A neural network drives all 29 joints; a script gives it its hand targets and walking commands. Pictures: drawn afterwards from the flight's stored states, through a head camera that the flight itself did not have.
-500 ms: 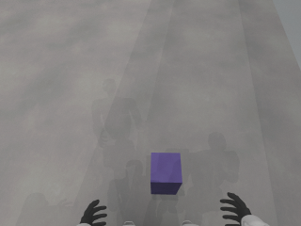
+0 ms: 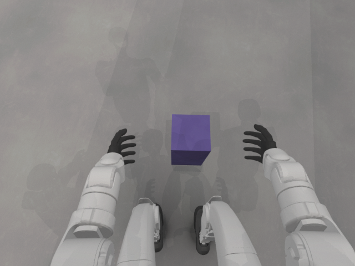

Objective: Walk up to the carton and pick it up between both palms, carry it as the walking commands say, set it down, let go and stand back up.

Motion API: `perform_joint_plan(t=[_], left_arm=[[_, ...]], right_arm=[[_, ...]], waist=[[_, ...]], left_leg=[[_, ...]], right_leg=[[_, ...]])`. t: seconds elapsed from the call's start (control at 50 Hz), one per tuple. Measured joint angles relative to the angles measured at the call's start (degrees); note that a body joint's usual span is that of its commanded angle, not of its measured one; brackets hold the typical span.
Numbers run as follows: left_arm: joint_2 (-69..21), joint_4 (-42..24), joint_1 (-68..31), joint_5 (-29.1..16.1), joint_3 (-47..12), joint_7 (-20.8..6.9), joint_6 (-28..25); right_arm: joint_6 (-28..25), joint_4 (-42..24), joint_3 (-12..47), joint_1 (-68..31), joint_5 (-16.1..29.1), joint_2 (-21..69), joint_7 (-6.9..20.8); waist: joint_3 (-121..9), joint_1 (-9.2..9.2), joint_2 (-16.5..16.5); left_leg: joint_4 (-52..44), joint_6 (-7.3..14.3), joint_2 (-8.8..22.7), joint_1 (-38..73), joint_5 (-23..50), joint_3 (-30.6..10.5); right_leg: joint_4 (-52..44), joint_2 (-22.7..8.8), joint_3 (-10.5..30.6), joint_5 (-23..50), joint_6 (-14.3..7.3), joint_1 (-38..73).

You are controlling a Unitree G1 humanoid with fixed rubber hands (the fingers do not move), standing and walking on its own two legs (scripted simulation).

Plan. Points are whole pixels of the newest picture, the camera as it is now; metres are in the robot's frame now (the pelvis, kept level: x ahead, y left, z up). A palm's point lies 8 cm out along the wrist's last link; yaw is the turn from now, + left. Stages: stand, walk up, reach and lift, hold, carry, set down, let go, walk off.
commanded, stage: reach and lift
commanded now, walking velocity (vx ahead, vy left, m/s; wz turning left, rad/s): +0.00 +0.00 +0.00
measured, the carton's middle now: (188, 142) +0.51 -0.05 -0.52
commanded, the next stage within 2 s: none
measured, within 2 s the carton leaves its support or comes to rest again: neither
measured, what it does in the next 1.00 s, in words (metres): lowers itself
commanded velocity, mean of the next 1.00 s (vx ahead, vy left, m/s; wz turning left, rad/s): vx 0.00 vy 0.00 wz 0.00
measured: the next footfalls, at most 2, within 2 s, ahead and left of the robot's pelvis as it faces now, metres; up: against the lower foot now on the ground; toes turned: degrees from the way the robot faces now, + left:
none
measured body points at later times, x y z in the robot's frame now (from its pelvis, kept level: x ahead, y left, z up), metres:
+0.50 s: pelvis +0.02 +0.00 -0.02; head +0.31 +0.00 +0.32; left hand +0.50 +0.14 -0.15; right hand +0.49 -0.21 -0.14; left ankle +0.12 +0.11 -0.64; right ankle +0.10 -0.10 -0.64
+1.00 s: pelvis -0.02 +0.02 -0.08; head +0.34 -0.02 +0.17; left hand +0.52 +0.12 -0.25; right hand +0.51 -0.20 -0.24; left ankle +0.12 +0.13 -0.64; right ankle +0.10 -0.10 -0.64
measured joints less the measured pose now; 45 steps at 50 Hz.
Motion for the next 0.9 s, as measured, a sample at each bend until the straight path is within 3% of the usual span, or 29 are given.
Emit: perform_joint_plan(t=[0.12, 0.28, 0.54, 0.68, 0.74, 0.82, 0.9], left_arm=[[1.05, 5.19, -9.38, -1.1, 1.68, 2.4, -3.69], [1.54, 6.22, -14.87, -1.45, 3.16, 3.88, -10.21], [2.7, 6.6, -22.98, -2.29, 3.91, 3.67, -18.96], [5.79, -5.26, -31.76, -3.2, 3.08, 4.83, -17.47], [5.62, -7.17, -31.1, -4.92, 2.63, 5.52, -15.97], [5.02, -7.23, -30.94, -4.03, 2.99, 5.09, -15.05], [5.05, -3.4, -33.28, -3.95, 4.27, 5.07, -15.24]], right_arm=[[-3.62, 3.5, -1.78, -8.08, 0.76, -0.73, -1.66], [-9.65, 3.83, -1.87, -13.59, 2.89, -0.99, -3.75], [-17.83, 5.3, -5.17, -22.99, 4.36, -3.13, -2.65], [-16.89, -3.29, -5.24, -34.05, 5.87, -6.65, -2.95], [-15.35, -5.15, -4.21, -34.0, 6.26, -6.52, -3.34], [-13.41, -6.03, -3.43, -33.69, 5.61, -5.73, -4.66], [-12.77, -3.14, -2.21, -35.63, 5.55, -5.78, -5.87]], waist=[[0.46, -0.67, 0.79], [-1.02, -1.16, 1.5], [-0.88, -0.97, 1.39], [25.96, -0.8, 1.43], [25.15, -0.41, 0.99], [24.68, 0.79, -0.36], [24.58, 1.09, -0.09]], left_leg=[[0.01, 0.16, 0.13, -5.72, 1.39, 0.19], [-0.83, 0.26, 0.03, -12.64, 2.29, 0.7], [0.34, 0.08, -0.33, -20.18, 1.3, 0.38], [2.68, -0.33, -0.72, -8.35, -0.46, -1.26], [4.95, -1.28, -1.63, -11.69, -0.66, -2.67], [7.92, -3.19, -3.54, -13.79, -2.92, -4.8], [12.4, -2.82, -3.22, -16.92, -3.65, -3.62]], right_leg=[[0.07, 0.11, 0.19, 1.47, 0.01, -5.88], [-0.26, 0.05, 0.72, 2.23, 0.08, -13.21], [1.28, -0.27, 0.51, 0.85, -0.08, -20.73], [2.63, 0.09, 0.05, -0.48, -0.03, -8.23], [4.81, 0.88, 1.41, -0.45, 0.42, -11.97], [8.37, 2.53, 4.45, -1.31, 1.31, -15.52], [12.76, 3.11, 5.66, -1.86, 1.93, -18.99]])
